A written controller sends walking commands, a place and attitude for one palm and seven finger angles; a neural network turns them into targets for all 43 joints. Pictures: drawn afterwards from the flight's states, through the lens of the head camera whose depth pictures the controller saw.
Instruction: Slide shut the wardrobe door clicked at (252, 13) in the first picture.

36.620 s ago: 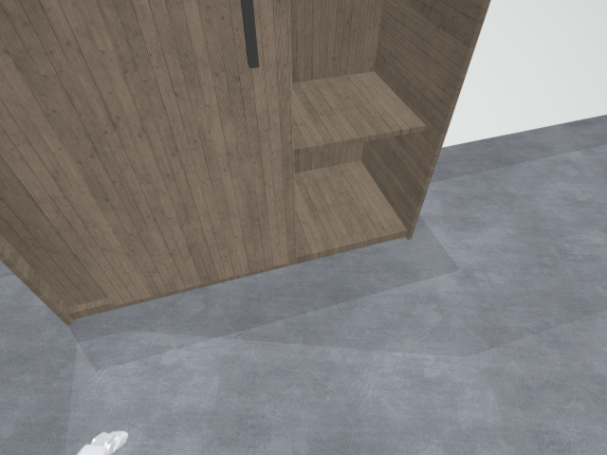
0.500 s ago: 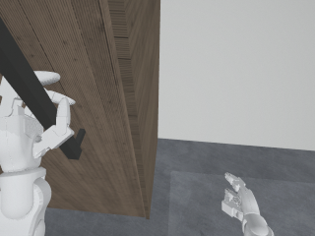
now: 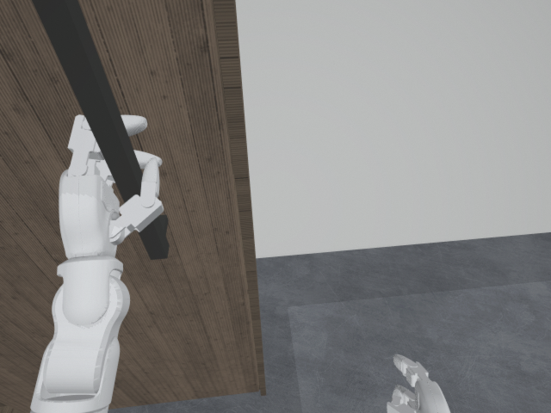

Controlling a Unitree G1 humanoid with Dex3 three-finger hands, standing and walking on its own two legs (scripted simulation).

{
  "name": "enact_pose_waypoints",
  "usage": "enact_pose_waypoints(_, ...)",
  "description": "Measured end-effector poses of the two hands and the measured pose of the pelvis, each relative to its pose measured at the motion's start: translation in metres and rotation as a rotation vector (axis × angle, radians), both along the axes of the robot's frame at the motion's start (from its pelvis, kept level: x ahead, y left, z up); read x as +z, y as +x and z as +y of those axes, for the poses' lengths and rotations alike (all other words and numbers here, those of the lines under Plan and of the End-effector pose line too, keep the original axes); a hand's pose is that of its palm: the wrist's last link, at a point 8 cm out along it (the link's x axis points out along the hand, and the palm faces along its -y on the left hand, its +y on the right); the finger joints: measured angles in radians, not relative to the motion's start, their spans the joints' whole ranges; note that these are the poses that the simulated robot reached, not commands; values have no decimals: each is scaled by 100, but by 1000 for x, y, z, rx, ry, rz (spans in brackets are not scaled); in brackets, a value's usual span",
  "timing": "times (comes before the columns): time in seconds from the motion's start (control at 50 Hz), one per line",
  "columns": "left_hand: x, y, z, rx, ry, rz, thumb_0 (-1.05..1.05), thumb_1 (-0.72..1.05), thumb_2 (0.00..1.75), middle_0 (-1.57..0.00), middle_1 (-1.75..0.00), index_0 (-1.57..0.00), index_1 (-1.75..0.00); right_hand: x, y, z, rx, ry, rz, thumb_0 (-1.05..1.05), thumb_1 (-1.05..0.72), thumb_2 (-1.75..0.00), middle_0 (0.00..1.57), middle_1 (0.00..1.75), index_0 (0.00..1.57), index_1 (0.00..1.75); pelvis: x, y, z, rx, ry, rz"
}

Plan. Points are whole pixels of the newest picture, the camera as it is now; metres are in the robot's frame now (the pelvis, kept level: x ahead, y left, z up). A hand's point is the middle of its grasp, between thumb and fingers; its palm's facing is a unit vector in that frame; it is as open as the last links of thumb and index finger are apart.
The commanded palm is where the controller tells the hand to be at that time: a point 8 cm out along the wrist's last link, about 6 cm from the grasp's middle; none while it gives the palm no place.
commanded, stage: stop walking and hold the door there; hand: left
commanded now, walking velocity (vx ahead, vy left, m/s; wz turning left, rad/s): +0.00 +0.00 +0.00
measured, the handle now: (125, 144) +0.32 +0.17 +0.28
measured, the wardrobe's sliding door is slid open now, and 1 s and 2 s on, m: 0.00 0.00 0.00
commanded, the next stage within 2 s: loosen the grip on the handle in 0.86 s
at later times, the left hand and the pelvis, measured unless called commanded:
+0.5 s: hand (154, 198) +0.28 +0.14 +0.24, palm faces +0.20 -0.98 -0.07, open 6.8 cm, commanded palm +0.24 +0.15 +0.24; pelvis +0.02 +0.02 +0.00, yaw +1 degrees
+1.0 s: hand (150, 200) +0.28 +0.14 +0.23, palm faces +0.20 -0.97 -0.13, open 7.1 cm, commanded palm +0.23 +0.17 +0.24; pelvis +0.02 +0.01 +0.00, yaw +3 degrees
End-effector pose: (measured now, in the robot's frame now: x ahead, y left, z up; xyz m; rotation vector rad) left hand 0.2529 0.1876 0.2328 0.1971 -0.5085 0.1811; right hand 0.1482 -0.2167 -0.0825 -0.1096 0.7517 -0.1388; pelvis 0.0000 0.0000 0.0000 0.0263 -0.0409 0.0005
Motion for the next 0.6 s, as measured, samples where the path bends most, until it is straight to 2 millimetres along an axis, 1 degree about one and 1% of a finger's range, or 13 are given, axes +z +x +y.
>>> enact_pose_waypoints(0.1,-1,0,1,-18,-10,-5,1,72,76,-33,-142,-17,-121,-9,-10,15,16,12,44,2,-90,-90,20,30,20,30,-1,-4,9,-3,2,2)
enact_pose_waypoints(0.18,-1,0,0,-25,-24,-10,1,73,77,-32,-142,-17,-119,-13,-6,24,35,14,58,2,-90,-90,20,30,20,30,-2,-3,14,0,1,5)
enact_pose_waypoints(0.28,-2,0,0,-30,-39,-17,2,74,78,-31,-142,-17,-117,-10,12,30,59,13,43,2,-90,-90,20,30,20,30,-2,3,17,7,1,4)
enact_pose_waypoints(0.48,-3,0,-2,-26,-62,-25,2,75,81,-29,-144,-17,-115,9,60,34,106,3,-40,2,-90,-90,20,30,20,30,-1,16,16,24,-4,6)
enact_pose_waypoints(0.6,-3,0,-3,-21,-70,-27,3,75,83,-29,-145,-17,-115,16,78,33,122,-3,-60,2,-90,-90,20,30,20,30,0,22,13,33,-8,11)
